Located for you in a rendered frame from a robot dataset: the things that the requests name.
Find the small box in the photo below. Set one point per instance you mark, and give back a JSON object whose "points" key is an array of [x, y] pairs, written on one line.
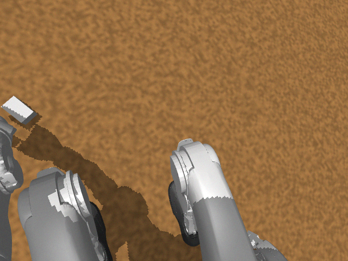
{"points": [[19, 110]]}

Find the left robot arm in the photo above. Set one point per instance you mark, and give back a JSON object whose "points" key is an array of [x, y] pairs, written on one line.
{"points": [[11, 178]]}

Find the right robot foot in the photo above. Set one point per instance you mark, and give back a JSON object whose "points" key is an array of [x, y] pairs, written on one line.
{"points": [[191, 240]]}

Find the right robot hand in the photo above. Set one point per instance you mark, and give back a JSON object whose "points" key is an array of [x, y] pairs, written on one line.
{"points": [[265, 251]]}

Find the left robot foot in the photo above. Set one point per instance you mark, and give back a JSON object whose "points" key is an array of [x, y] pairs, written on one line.
{"points": [[101, 231]]}

